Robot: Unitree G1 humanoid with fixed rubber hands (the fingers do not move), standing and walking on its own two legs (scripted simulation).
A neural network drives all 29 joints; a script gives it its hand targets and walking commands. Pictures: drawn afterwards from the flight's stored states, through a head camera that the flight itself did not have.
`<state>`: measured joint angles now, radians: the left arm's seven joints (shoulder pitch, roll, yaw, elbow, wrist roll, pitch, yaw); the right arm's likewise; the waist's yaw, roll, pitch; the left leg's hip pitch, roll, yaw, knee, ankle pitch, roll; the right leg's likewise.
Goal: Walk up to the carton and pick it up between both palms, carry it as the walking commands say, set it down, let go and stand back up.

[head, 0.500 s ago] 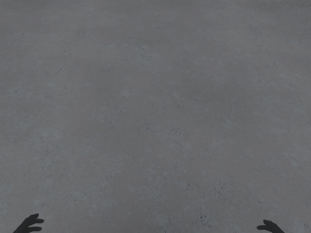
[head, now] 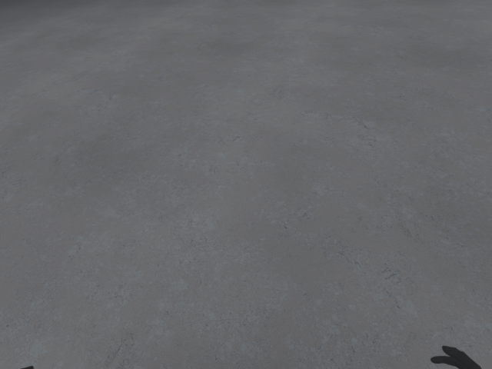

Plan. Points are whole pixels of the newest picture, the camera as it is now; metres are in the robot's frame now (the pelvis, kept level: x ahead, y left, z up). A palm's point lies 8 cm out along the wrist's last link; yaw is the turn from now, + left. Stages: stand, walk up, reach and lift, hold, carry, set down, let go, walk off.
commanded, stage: walk up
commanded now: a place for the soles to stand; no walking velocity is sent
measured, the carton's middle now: out of the picture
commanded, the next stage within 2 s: none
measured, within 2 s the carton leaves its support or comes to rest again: neither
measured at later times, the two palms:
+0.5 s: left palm out of the picture +0.01 +0.47 -0.06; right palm (336, 283) +0.33 -0.16 -0.08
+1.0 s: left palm out of the picture -0.14 +0.56 -0.09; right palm (148, 215) +0.51 +0.27 -0.06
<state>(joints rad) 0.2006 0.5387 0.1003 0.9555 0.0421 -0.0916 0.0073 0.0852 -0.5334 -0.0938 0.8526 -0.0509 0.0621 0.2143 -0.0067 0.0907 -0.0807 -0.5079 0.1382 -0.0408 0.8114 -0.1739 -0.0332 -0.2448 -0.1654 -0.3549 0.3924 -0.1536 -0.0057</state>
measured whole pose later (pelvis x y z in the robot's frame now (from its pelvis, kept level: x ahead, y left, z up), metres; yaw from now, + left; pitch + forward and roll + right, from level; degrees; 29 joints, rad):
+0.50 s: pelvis +0.07 +0.09 -0.01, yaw +27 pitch +3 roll +1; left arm 0.16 0.52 0.07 0.93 0.02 -0.11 0.03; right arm 0.14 -0.49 -0.12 0.75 -0.07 0.05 0.17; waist -0.04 0.04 -0.02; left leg -0.48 -0.05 -0.12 0.80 -0.26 0.03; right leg -0.33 -0.03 -0.18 0.48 -0.19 -0.07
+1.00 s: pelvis +0.14 +0.30 -0.02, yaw +50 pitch +3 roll +0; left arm 0.30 0.54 0.09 0.97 0.01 -0.09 -0.01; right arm -0.02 -0.46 -0.11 0.76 -0.03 0.02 0.18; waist 0.06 0.01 -0.04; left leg -0.39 0.01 0.02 0.58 -0.25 0.01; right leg -0.15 -0.25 -0.24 0.86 -0.44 0.03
